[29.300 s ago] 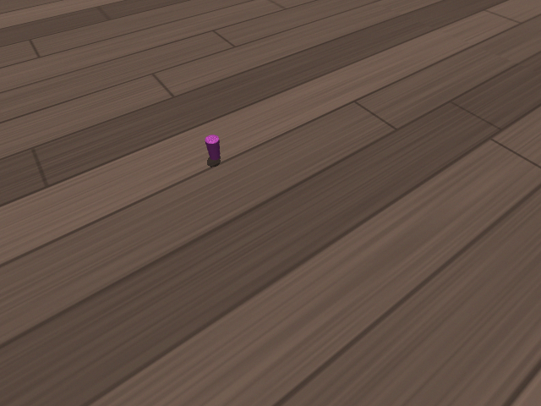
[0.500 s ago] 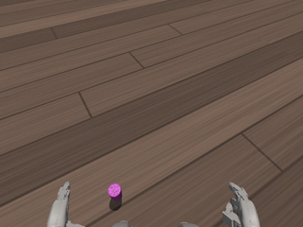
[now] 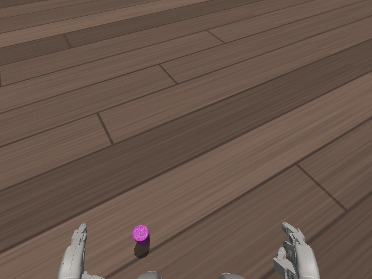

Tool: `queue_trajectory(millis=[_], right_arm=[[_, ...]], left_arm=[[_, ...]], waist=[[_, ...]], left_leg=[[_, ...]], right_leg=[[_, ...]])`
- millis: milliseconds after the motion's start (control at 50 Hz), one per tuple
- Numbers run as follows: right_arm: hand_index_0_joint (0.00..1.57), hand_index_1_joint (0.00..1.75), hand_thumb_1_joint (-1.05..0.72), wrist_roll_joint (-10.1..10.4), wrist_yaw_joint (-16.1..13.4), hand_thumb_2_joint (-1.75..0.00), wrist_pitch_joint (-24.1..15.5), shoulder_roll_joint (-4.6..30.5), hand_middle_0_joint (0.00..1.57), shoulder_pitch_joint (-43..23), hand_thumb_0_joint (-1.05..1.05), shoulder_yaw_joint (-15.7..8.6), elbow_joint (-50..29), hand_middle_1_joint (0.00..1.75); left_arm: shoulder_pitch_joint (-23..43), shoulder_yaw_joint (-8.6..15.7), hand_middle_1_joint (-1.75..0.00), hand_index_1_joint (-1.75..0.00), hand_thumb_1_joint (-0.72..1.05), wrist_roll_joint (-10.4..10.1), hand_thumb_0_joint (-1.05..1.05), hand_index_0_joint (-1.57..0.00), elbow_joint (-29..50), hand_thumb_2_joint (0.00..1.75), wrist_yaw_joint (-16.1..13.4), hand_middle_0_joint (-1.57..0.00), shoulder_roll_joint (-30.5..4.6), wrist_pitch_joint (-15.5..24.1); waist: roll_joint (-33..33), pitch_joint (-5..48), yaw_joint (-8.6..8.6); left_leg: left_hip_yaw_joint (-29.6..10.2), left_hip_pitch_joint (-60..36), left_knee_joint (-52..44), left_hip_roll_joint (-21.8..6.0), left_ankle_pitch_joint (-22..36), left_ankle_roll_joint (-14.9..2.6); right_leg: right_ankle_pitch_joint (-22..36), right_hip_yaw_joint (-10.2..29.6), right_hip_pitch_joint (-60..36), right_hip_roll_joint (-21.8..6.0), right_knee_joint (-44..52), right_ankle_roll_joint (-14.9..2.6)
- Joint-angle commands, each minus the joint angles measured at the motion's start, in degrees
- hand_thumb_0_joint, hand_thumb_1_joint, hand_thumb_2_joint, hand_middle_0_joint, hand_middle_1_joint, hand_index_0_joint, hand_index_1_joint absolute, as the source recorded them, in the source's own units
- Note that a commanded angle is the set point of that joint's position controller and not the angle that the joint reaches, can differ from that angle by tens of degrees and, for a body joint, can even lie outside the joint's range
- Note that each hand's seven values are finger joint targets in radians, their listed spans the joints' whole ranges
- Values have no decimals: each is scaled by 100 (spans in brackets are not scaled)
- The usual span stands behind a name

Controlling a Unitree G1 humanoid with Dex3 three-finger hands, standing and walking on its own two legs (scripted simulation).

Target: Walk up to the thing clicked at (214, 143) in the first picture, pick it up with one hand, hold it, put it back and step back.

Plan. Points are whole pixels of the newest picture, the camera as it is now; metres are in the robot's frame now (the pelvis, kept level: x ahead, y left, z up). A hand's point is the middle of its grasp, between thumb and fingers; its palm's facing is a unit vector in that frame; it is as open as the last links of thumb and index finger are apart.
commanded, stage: home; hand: left
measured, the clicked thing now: (142, 236) +0.41 +0.21 -0.66
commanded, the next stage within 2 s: stand in 0.60 s
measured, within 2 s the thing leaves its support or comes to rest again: neither
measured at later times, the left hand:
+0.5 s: hand (101, 262) +0.17 +0.19 -0.06, palm faces +0.11 -0.95 -0.28, open 17.6 cm
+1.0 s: hand (101, 261) +0.18 +0.19 -0.06, palm faces +0.11 -0.95 -0.28, open 13.1 cm
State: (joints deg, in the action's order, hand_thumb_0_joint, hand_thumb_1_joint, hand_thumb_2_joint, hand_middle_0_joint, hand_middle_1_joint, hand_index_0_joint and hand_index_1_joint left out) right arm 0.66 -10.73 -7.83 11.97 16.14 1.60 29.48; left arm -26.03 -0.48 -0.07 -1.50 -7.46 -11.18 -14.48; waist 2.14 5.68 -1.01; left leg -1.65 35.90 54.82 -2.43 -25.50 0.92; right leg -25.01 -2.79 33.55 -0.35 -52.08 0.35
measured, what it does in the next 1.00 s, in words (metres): stands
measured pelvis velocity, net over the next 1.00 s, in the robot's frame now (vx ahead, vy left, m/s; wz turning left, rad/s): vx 0.01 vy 0.01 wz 0.00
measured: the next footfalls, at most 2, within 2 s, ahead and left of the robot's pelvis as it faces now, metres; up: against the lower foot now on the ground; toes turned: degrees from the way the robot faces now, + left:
none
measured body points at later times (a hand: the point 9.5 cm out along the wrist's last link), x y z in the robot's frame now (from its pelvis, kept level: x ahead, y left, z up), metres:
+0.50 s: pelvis +0.01 +0.00 +0.00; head +0.02 +0.01 +0.45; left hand +0.17 +0.24 -0.04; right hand +0.17 -0.23 -0.07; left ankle +0.02 +0.13 -0.69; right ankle +0.02 -0.13 -0.69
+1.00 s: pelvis +0.01 +0.01 +0.00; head +0.03 +0.01 +0.45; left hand +0.17 +0.24 -0.04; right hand +0.17 -0.23 -0.07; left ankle +0.02 +0.13 -0.69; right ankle +0.02 -0.13 -0.69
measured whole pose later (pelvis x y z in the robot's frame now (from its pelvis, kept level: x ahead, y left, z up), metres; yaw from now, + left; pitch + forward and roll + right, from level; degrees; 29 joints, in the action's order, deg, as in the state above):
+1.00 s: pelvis +0.01 +0.01 +0.00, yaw +0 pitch +7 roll -2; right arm 0.5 -10.6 -8.2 11.7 16.1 1.7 30.0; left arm -25.8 -0.4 0.0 -1.2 -7.4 -11.1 -14.5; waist 2.0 5.6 -0.8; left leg -1.4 35.5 54.7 -2.2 -26.1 0.4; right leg -25.3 -2.5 32.9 -0.5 -51.4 0.9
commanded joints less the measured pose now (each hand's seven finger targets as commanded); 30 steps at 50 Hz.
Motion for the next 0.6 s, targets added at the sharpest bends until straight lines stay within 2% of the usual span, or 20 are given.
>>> queue_trajectory(millis=[0,60,100,160,180,260,280,300,340,360,420,440,460,500,540,580], right_arm=[[20,30,-90,-40,-51,-90,-354,649,20,-408,0,-269,-940,30],[20,30,-90,-40,-43,-90,-386,658,20,-417,0,-272,-905,30],[20,30,-90,-40,-42,-90,-392,676,20,-381,0,-296,-878,30],[20,30,-90,-46,-54,-90,-383,664,20,-406,0,-284,-890,30],[20,30,-90,-53,-49,-90,-376,644,20,-394,0,-283,-887,30],[20,30,-90,-56,-58,-90,-373,667,20,-365,0,-299,-858,30],[20,30,-90,-59,-45,-90,-377,639,20,-378,0,-279,-828,30],[20,30,-90,-57,-42,-90,-368,661,20,-385,0,-292,-823,30],[20,30,-90,-58,-36,-90,-369,672,20,-383,0,-296,-846,30],[20,30,-90,-66,-38,-90,-370,645,20,-355,0,-288,-850,30],[20,30,-90,-60,-40,-90,-355,676,20,-331,0,-304,-841,30],[20,30,-90,-56,-32,-90,-361,658,20,-367,0,-291,-839,30],[20,30,-90,-65,-40,-90,-355,657,20,-333,0,-296,-836,30],[20,30,-90,-48,-29,-90,-369,661,20,-421,0,-284,-856,30],[20,30,-90,-62,-41,-90,-366,652,20,-408,0,-293,-885,30],[20,30,-90,-52,-28,-90,-364,644,20,-380,0,-275,-881,30]], left_arm=[[157,282,-5,-5,-59,17,0,-5,1070,3,-67,-5,-570,320],[274,260,-5,-5,-56,13,0,-5,1167,5,-75,-5,-541,320],[213,288,-5,-5,-56,24,0,-5,1117,5,-84,-5,-564,324],[105,351,-5,-5,-59,25,0,-5,1103,3,-88,-5,-623,313],[131,360,-5,-5,-57,28,0,-5,1139,4,-92,-5,-618,324],[154,315,-5,-5,-56,35,0,-5,1123,5,-88,-5,-589,303],[174,252,-5,-5,-58,39,0,-5,1129,4,-89,-5,-532,322],[194,320,-5,-5,-59,34,0,-5,1089,3,-90,-5,-582,324],[161,267,-5,-5,-58,35,0,-5,1086,4,-84,-5,-549,314],[166,319,-5,-5,-59,37,0,-5,1154,3,-89,-5,-579,319],[113,274,-5,-5,-58,39,0,-5,1056,4,-77,-5,-548,308],[146,307,-5,-5,-58,29,0,-5,1105,4,-86,-5,-567,306],[169,275,-5,-5,-57,35,0,-5,1074,4,-69,-5,-553,296],[168,286,-5,-5,-57,31,0,-5,971,4,-85,-5,-539,284],[131,349,-5,-5,-58,35,0,-5,1011,4,-67,-5,-583,313],[147,296,-5,-5,-57,16,0,-5,1102,4,-58,-5,-567,305]], waist=[[-124,339,-27],[-32,406,-29],[54,510,-18],[-156,531,-8],[-156,708,-3],[-32,619,-39],[7,543,-16],[35,476,-4],[46,513,7],[71,573,5],[-57,546,-38],[38,463,27],[26,544,-33],[-65,267,9],[-158,515,-1],[-161,438,-9]], left_leg=[[177,-355,-953,205,507,-132],[131,-436,-1026,174,482,-117],[126,-514,-1001,168,704,-97],[140,-455,-913,187,775,-125],[143,-494,-887,190,869,-126],[128,-538,-936,167,925,-108],[126,-544,-959,164,939,-97],[112,-482,-995,161,835,-98],[70,-487,-1041,147,871,-87],[71,-535,-1000,149,995,-81],[102,-578,-953,151,1194,-91],[112,-557,-991,149,1104,-84],[114,-580,-959,157,1092,-89],[92,-412,-1072,149,670,-100],[142,-494,-961,173,808,-120],[154,-468,-947,187,807,-130]], right_leg=[[492,-31,-175,106,1037,-26],[465,-65,-181,136,946,-43],[662,-82,-218,147,886,-56],[732,-60,-281,121,949,-37],[832,-44,-359,121,938,-39],[868,-68,-275,144,866,-51],[874,-84,-288,138,862,-59],[770,-91,-247,143,873,-64],[783,-129,-245,169,827,-77],[888,-130,-292,163,813,-74],[1067,-118,-317,159,815,-70],[996,-118,-289,152,838,-69],[996,-110,-274,154,865,-59],[612,-130,-178,153,914,-57],[753,-82,-289,126,982,-40],[777,-66,-284,112,991,-34]])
